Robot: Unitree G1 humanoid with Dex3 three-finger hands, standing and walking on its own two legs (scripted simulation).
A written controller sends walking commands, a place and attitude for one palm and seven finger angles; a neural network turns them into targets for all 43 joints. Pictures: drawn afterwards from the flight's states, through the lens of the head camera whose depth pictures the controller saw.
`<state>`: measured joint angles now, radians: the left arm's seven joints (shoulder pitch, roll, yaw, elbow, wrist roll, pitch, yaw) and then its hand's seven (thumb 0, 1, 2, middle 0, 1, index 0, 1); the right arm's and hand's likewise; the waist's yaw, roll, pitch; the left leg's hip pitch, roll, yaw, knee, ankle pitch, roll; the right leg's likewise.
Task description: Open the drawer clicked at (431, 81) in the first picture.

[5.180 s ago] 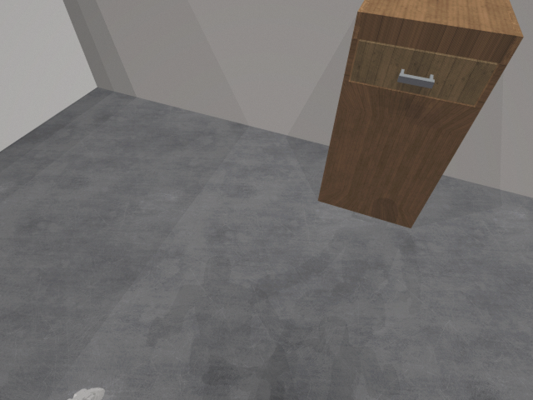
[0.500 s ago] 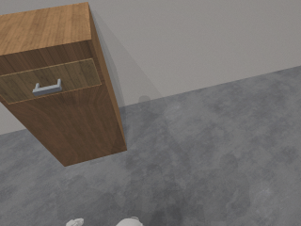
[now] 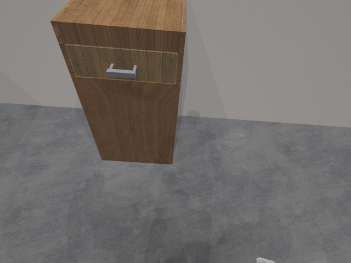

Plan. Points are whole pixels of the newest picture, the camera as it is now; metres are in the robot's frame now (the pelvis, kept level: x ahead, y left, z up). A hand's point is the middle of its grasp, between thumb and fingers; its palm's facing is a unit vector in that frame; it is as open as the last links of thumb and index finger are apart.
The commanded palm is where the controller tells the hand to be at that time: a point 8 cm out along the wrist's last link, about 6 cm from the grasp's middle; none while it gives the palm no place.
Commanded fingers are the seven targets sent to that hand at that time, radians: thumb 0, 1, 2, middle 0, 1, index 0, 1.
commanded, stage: take the last steps up to it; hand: left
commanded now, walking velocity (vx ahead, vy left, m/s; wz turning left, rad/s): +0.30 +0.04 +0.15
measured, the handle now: (122, 70) +0.76 +0.29 -0.03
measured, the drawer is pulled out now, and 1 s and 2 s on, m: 0.00 0.00 0.00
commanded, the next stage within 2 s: come to a stop and stand still in 0.86 s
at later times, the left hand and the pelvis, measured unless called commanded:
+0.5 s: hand out of the picture +0.03 +0.15 -0.15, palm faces +0.14 -0.97 -0.20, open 7.3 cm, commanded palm none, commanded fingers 0.00 0.90 0.90 -0.20 -0.30 -0.20 -0.30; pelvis +0.07 -0.02 +0.01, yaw +4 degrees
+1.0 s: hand (91, 222) +0.23 +0.26 -0.17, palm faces +0.12 -0.97 -0.19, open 7.4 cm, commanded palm none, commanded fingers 0.00 0.90 0.90 -0.20 -0.30 -0.20 -0.30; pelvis +0.22 +0.07 +0.01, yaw +3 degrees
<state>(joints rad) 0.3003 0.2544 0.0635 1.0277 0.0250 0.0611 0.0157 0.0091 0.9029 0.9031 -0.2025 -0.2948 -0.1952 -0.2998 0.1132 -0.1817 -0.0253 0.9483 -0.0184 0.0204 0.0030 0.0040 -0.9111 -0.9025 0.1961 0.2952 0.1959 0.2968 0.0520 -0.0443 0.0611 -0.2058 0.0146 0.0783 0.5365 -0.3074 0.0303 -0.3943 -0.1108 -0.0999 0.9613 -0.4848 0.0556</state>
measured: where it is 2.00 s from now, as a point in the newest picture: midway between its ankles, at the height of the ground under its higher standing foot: (153, 261)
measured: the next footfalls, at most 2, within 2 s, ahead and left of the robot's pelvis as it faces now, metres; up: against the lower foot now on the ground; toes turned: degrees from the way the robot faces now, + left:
right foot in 0.30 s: +0.09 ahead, -0.12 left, +0.00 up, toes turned -4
left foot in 0.76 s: +0.26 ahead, +0.17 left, +0.00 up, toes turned +14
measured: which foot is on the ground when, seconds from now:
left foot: down 0.00-0.30, up 0.32-0.74, down 0.76-1.00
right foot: up 0.00-0.28, down 0.30-0.76, up 0.78-1.00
